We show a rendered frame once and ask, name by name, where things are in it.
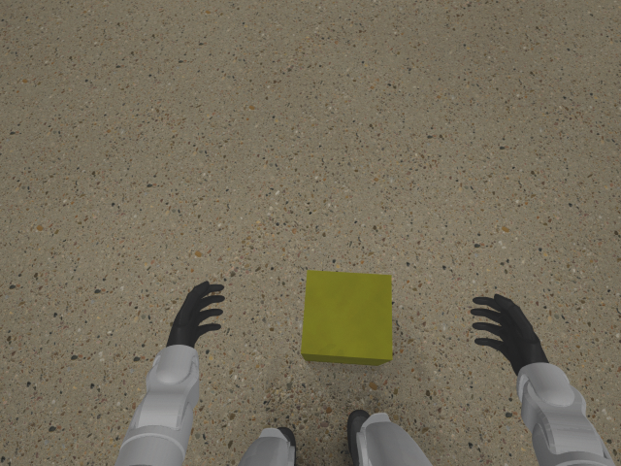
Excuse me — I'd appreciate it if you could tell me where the robot foot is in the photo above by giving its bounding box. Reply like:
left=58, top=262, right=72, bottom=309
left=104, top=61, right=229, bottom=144
left=277, top=427, right=296, bottom=466
left=347, top=410, right=370, bottom=466

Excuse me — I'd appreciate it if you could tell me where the robot left hand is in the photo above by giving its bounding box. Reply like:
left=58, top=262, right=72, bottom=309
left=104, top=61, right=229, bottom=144
left=166, top=281, right=225, bottom=348

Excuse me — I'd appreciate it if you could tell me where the robot right hand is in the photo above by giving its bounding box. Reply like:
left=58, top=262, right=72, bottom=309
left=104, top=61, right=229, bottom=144
left=471, top=294, right=549, bottom=376

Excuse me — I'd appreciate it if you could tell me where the right robot foot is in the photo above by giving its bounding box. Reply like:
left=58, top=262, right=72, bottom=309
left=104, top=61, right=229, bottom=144
left=347, top=410, right=370, bottom=466

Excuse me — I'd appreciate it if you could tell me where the robot right forearm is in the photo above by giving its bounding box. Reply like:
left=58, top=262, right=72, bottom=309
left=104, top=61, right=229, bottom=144
left=516, top=362, right=615, bottom=466

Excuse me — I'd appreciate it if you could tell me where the carton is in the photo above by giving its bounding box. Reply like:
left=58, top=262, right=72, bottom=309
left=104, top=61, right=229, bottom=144
left=301, top=270, right=393, bottom=366

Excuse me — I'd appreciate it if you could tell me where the left robot foot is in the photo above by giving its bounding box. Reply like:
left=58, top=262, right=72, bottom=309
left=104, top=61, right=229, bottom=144
left=277, top=427, right=296, bottom=466

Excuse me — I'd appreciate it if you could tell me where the robot left forearm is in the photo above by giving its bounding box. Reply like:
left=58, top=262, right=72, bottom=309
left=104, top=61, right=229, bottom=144
left=114, top=345, right=199, bottom=466

